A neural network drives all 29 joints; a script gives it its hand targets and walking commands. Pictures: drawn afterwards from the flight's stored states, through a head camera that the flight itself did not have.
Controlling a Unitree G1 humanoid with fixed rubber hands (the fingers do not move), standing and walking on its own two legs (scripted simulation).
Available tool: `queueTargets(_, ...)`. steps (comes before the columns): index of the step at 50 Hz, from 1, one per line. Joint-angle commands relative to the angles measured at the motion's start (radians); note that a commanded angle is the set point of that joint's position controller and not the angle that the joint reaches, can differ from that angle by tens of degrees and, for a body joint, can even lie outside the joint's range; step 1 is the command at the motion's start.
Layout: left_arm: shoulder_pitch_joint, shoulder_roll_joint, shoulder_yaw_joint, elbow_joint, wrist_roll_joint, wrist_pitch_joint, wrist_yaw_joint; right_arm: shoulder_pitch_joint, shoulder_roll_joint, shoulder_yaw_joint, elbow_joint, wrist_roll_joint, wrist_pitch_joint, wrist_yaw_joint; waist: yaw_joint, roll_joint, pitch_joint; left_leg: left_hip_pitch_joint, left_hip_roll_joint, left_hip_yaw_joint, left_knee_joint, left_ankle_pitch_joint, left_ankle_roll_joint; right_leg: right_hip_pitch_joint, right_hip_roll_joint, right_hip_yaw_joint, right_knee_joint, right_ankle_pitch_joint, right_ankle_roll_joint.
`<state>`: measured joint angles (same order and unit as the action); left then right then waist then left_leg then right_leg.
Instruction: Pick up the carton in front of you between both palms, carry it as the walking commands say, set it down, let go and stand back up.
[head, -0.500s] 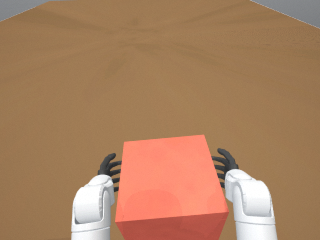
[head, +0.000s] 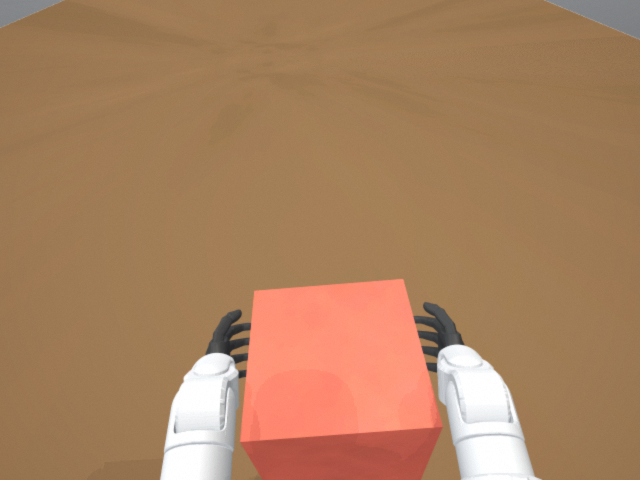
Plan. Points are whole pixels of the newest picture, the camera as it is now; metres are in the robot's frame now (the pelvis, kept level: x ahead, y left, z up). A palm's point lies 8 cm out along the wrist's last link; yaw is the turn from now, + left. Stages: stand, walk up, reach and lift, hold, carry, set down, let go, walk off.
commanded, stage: carry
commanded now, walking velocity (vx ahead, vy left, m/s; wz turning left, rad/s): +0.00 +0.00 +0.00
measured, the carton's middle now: (337, 393) +0.28 +0.00 -0.05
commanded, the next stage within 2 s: hold in 0.58 s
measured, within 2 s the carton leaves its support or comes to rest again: neither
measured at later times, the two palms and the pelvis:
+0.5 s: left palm (218, 360) +0.28 +0.15 +0.04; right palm (444, 351) +0.28 -0.14 +0.04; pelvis +0.00 +0.00 +0.00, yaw +0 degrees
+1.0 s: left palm (200, 383) +0.25 +0.17 +0.04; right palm (431, 347) +0.29 -0.13 +0.04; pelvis -0.01 -0.02 +0.01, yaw +8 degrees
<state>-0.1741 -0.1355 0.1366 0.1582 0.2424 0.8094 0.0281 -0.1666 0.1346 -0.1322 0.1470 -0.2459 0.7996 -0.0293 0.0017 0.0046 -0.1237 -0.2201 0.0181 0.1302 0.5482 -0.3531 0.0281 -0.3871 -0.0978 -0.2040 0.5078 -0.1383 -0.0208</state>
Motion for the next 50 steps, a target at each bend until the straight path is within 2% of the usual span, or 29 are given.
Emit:
queueTargets(1,-0.517,-0.865,-0.463,-0.033,-0.232,-0.134,-0.229,-0.506,0.876,0.465,-0.022,0.229,-0.123,0.222,0.001,-0.007,-0.190,-0.087,0.126,-0.117,-0.139,0.102,0.020,0.201,-0.088,0.130,-0.059,0.040,0.005)
queueTargets(6,-0.545,-0.928,-0.481,0.004,-0.234,-0.188,-0.241,-0.533,0.941,0.485,0.013,0.232,-0.176,0.233,0.001,-0.011,-0.231,-0.061,0.123,-0.115,-0.119,0.143,0.021,0.215,-0.091,0.131,-0.048,0.085,0.001)
queueTargets(13,-0.470,-0.916,-0.546,-0.082,-0.271,-0.126,-0.234,-0.464,0.929,0.551,-0.067,0.272,-0.113,0.229,0.000,-0.008,-0.262,-0.033,0.127,-0.112,-0.088,0.244,0.017,0.221,-0.095,0.122,-0.020,0.171,-0.002)
queueTargets(29,-0.486,-0.904,-0.549,-0.093,-0.276,-0.117,-0.233,-0.472,0.916,0.543,-0.078,0.271,-0.104,0.227,0.001,-0.003,-0.229,-0.041,0.130,-0.116,-0.101,0.238,0.019,0.210,-0.090,0.121,-0.024,0.144,0.003)
queueTargets(30,-0.416,-0.931,-0.518,-0.066,-0.261,-0.131,-0.237,-0.382,0.930,0.529,-0.107,0.272,-0.100,0.229,-0.010,0.128,-0.067,-0.158,-0.032,-0.271,-0.206,0.452,0.017,0.526,0.207,0.254,0.000,0.270,-0.014)
queueTargets(31,-0.406,-0.920,-0.500,-0.072,-0.238,-0.158,-0.222,-0.395,0.887,0.518,-0.128,0.265,-0.118,0.226,0.000,0.125,-0.110,-0.150,-0.036,-0.280,-0.204,0.485,0.017,0.579,0.184,0.286,-0.014,0.339,-0.021)
queueTargets(32,-0.373,-0.893,-0.473,-0.045,-0.216,-0.165,-0.214,-0.398,0.887,0.531,-0.138,0.265,-0.120,0.229,0.009,0.055,-0.124,-0.005,-0.047,-0.279,-0.185,0.551,0.013,0.496,0.183,0.287,-0.045,0.366,-0.007)
queueTargets(33,-0.362,-0.881,-0.450,-0.030,-0.206,-0.175,-0.202,-0.428,0.872,0.543,-0.144,0.269,-0.124,0.233,0.028,0.054,-0.143,0.058,-0.055,-0.273,-0.201,0.504,0.010,0.477,0.183,0.288,-0.058,0.342,0.001)
queueTargets(35,-0.389,-0.877,-0.470,-0.034,-0.209,-0.182,-0.201,-0.447,0.894,0.568,-0.135,0.281,-0.132,0.237,0.033,0.010,-0.136,0.118,-0.062,-0.265,-0.194,0.542,0.003,0.440,0.196,0.276,-0.072,0.305,0.018)
queueTargets(36,-0.418,-0.890,-0.478,-0.041,-0.216,-0.183,-0.203,-0.461,0.896,0.567,-0.135,0.278,-0.135,0.240,0.026,0.043,-0.150,0.129,-0.066,-0.261,-0.213,0.471,-0.006,0.449,0.203,0.273,-0.078,0.251,0.017)
queueTargets(37,-0.448,-0.901,-0.500,-0.051,-0.232,-0.185,-0.210,-0.454,0.911,0.571,-0.124,0.275,-0.137,0.238,0.014,0.026,-0.138,0.104,-0.064,-0.261,-0.210,0.464,-0.011,0.455,0.208,0.269,-0.081,0.230,0.015)
queueTargets(40,-0.508,-0.917,-0.543,-0.068,-0.267,-0.183,-0.234,-0.430,0.922,0.531,-0.091,0.245,-0.141,0.222,-0.028,0.028,-0.123,0.053,-0.061,-0.260,-0.209,0.412,-0.022,0.481,0.208,0.270,-0.090,0.197,0.001)
queueTargets(43,-0.521,-0.911,-0.533,-0.041,-0.265,-0.178,-0.252,-0.424,0.927,0.501,-0.060,0.223,-0.138,0.215,-0.042,0.027,-0.083,-0.018,-0.061,-0.258,-0.225,0.306,-0.015,0.519,0.200,0.270,-0.094,0.160,-0.003)
queueTargets(50,-0.519,-0.932,-0.470,0.027,-0.233,-0.182,-0.266,-0.479,0.956,0.508,-0.036,0.230,-0.131,0.236,-0.010,0.016,-0.057,-0.143,-0.063,-0.251,-0.257,0.151,0.013,0.612,0.182,0.267,-0.093,0.108,0.009)
